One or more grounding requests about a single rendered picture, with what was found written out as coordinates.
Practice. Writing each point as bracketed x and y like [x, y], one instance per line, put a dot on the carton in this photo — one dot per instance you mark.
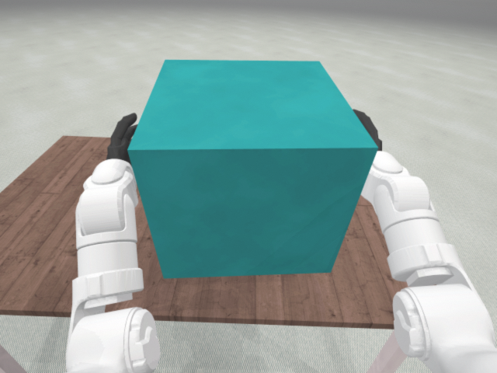
[248, 167]

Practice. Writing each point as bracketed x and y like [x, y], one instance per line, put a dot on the right robot hand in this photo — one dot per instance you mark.
[371, 129]

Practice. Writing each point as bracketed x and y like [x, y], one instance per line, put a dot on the table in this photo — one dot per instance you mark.
[39, 261]

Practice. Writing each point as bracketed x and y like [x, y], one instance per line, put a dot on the robot left forearm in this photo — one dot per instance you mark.
[106, 238]

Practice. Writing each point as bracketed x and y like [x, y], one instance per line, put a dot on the left robot hand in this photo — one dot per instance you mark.
[121, 138]

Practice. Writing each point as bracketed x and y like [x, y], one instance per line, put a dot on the robot right forearm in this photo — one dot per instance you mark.
[419, 253]

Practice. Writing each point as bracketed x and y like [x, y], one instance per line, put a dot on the robot left upper arm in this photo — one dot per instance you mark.
[122, 341]

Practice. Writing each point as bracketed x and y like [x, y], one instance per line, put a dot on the robot right upper arm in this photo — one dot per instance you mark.
[446, 327]

